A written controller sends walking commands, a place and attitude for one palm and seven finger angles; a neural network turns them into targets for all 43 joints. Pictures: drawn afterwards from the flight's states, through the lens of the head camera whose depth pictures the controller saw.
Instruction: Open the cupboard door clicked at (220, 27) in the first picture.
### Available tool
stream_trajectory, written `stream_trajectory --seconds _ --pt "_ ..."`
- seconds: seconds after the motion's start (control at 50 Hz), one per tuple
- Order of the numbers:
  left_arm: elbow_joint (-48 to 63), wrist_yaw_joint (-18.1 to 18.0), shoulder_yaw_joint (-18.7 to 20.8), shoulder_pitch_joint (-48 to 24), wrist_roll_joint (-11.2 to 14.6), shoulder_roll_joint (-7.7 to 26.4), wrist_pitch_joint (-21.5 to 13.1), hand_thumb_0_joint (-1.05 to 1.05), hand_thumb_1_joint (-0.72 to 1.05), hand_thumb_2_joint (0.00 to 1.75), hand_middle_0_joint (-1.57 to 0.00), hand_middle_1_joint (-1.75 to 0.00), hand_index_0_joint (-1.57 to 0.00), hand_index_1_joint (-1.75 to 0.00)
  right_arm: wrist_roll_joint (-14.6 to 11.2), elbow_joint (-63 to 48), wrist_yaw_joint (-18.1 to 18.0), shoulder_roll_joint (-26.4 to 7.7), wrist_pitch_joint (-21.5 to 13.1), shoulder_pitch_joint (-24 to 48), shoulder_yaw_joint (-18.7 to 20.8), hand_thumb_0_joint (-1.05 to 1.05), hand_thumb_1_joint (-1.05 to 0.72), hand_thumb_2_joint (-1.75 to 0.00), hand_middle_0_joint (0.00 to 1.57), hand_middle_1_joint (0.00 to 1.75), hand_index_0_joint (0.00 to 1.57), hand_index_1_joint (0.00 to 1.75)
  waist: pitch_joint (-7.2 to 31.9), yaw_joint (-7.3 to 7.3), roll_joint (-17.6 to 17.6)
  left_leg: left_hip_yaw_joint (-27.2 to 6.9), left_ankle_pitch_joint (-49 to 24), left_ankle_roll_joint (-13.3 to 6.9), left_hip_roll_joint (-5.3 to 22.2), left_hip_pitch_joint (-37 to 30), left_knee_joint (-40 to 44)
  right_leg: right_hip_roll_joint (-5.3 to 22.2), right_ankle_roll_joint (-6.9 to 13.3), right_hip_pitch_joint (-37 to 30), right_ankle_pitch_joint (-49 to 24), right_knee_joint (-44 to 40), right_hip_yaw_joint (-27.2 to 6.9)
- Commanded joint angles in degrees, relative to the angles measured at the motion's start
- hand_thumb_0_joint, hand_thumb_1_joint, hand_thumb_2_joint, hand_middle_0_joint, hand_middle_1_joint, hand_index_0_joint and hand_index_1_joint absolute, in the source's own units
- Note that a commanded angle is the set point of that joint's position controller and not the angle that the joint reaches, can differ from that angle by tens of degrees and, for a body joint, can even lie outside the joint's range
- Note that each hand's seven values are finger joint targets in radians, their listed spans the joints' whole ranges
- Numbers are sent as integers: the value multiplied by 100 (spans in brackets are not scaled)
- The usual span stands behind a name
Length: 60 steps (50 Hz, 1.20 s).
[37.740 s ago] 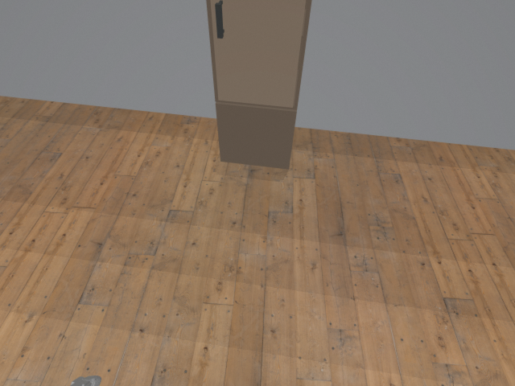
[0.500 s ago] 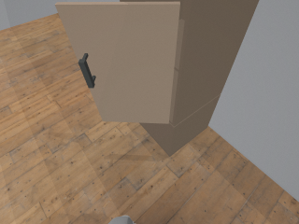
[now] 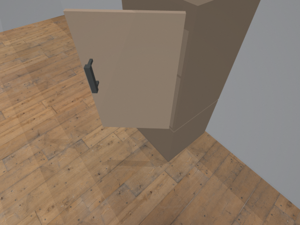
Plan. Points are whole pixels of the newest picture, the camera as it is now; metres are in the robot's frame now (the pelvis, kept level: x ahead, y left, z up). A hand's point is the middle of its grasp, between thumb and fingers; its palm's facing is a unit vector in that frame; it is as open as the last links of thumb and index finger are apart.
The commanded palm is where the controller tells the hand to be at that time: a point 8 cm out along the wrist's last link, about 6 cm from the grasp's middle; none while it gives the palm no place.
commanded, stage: come to a stop and stand still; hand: left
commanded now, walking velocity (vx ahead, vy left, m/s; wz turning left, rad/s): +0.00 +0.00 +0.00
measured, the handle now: (92, 76) +0.60 +0.25 +0.03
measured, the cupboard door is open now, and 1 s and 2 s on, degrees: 49 49 49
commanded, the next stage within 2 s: look again from close up in 0.22 s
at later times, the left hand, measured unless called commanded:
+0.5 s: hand out of the picture +0.02 +0.18 -0.17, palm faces +0.00 -0.98 -0.20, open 7.4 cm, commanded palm none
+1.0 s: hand out of the picture +0.03 +0.16 -0.17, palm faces +0.02 -0.98 -0.20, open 7.4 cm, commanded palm none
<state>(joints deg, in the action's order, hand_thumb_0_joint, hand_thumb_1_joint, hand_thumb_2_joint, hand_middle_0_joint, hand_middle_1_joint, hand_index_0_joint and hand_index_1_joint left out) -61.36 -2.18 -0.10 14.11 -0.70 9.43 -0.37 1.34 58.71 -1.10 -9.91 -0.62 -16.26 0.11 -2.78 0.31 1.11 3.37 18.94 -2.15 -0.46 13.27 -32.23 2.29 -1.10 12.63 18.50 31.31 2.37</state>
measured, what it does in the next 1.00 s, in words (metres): stands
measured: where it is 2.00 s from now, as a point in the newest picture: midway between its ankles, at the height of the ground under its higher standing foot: outside the picture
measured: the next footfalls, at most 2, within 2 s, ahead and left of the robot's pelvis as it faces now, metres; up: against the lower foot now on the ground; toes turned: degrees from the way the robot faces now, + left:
right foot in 1.44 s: +0.12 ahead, -0.08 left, +0.00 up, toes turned +3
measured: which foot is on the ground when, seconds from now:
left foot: down 0.00-1.00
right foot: down 0.00-1.00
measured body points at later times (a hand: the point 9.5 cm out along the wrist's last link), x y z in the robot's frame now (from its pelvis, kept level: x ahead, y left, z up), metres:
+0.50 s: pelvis +0.01 +0.00 +0.00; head +0.03 +0.00 +0.45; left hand +0.02 +0.23 -0.15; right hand +0.03 -0.23 -0.15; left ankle -0.02 +0.09 -0.73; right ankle -0.02 -0.13 -0.73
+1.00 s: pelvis +0.02 -0.02 +0.01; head +0.03 -0.02 +0.45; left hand +0.03 +0.21 -0.15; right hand +0.03 -0.25 -0.15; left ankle -0.02 +0.09 -0.73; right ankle -0.02 -0.13 -0.73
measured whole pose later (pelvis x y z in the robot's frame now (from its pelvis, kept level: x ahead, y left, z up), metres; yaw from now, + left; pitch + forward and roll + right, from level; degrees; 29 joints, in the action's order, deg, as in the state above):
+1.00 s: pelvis +0.02 -0.02 +0.01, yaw +0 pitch +0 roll +1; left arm -62.6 -1.6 0.2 14.5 -0.9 9.8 -0.5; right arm 1.0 63.9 -1.4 -9.2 -1.1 -14.7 -0.3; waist -2.0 -0.8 -0.6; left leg 3.4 17.5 -0.4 0.3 9.5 -27.0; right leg 1.4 0.3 10.1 18.4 28.6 2.3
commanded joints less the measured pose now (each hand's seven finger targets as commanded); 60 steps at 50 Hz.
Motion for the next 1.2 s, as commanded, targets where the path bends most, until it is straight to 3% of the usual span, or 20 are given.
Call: stream_trajectory --seconds 0.0,0.04,0.12,0.24,0.46,0.54,0.9,0.94,1.0,1.06,1.1,1.12,1.14,1.16,1.18 --pt "255 -13 99 272 -9 557 -50 0 90 90 -20 -30 -20 -30 -30 -297 -56 -660 -143 -211 58 0 -90 -90 20 30 20 30 36 -70 -28 -774 -1500 -132 768 182 937 204 271 -87 -559 -259 -219" --pt "254 3 96 264 -21 570 -34 0 90 90 -20 -30 -20 -30 -27 -278 -55 -660 -142 -168 61 0 -90 -90 20 30 20 30 -138 -84 83 -767 -1166 -141 737 240 1115 219 261 -10 -519 -320 -244" --pt "218 20 86 305 -21 601 -17 0 90 90 -20 -30 -20 -30 -30 -200 -49 -709 -142 -134 57 0 -90 -90 20 30 20 30 -200 -76 -40 -784 -639 -140 713 226 1324 229 245 45 -505 -422 -308" --pt "170 30 92 353 -31 667 -52 0 90 90 -20 -30 -20 -30 -46 -64 -58 -694 -181 -125 45 0 -90 -90 20 30 20 30 53 -80 -200 -621 -1201 -139 668 -46 1172 316 233 -96 -935 -510 -360" --pt "44 19 95 382 -23 688 -76 0 90 90 -20 -30 -20 -30 -57 175 -84 -628 -187 -83 50 0 -90 -90 20 30 20 30 202 -56 -111 -466 -1849 -79 660 -377 965 377 245 -162 -1544 -532 -403" --pt "15 21 96 350 -28 662 -65 0 90 90 -20 -30 -20 -30 -61 236 -95 -586 -175 -58 44 0 -90 -90 20 30 20 30 36 -63 -63 -476 -1747 -67 660 -300 1002 365 252 -130 -1457 -585 -398" --pt "-9 25 128 353 -16 661 -99 0 90 90 -20 -30 -20 -30 -53 395 -102 -531 -157 -126 43 0 -90 -90 20 30 20 30 175 -87 -157 -412 -1614 -5 632 -376 956 431 338 -342 -1660 -678 -466" --pt "5 32 159 447 -49 707 -86 0 90 90 -20 -30 -20 -30 -48 365 -73 -497 -122 -149 50 0 -90 -90 20 30 20 30 45 -132 -230 -317 -1029 -1 530 -168 813 508 419 -341 -1229 -707 -575" --pt "37 40 255 589 -48 878 -67 0 90 90 -20 -30 -20 -30 -20 217 -31 -423 -49 -107 61 0 -90 -90 20 30 20 30 -122 -200 -635 -77 -298 103 262 415 329 912 678 -445 -600 -1022 -1117" --pt "105 15 364 729 -59 1008 -62 0 90 90 -20 -30 -20 -30 -17 75 -16 -357 -10 -61 88 0 -90 -90 20 30 20 30 -264 -236 -1028 74 197 169 203 826 -284 1448 1018 -511 -953 -1268 -1599" --pt "180 -1 414 670 -76 1001 -54 0 90 90 -20 -30 -20 -30 -25 37 -11 -334 -30 -142 95 0 -90 -90 20 30 20 30 -267 -189 -878 77 202 172 254 619 -43 1511 1071 -328 -1431 -1033 -1451" --pt "239 2 435 547 -78 983 -35 0 90 90 -20 -30 -20 -30 -30 79 -5 -319 -51 -363 102 0 -90 -90 20 30 20 30 -179 -80 -754 94 -199 150 267 171 390 1308 940 -115 -1482 -739 -1115" --pt "311 17 422 445 -83 852 -5 0 90 90 -20 -30 -20 -30 -29 166 -5 -406 -71 -617 114 0 -90 -90 20 30 20 30 -80 18 -264 -42 -928 56 385 -383 613 893 745 175 -1228 -284 -645" --pt "390 34 388 301 -79 657 29 0 90 90 -20 -30 -20 -30 8 247 -17 -651 -95 -917 164 0 -90 -90 20 30 20 30 -15 124 713 -741 -1912 -246 911 -866 851 307 478 711 -418 597 -2" --pt "529 33 336 57 -88 445 34 0 90 90 -20 -30 -20 -30 28 306 -57 -842 -90 -1241 206 0 -90 -90 20 30 20 30 -55 235 1482 -1504 -2847 -745 1528 -1276 1246 -123 279 1538 1159 1553 493"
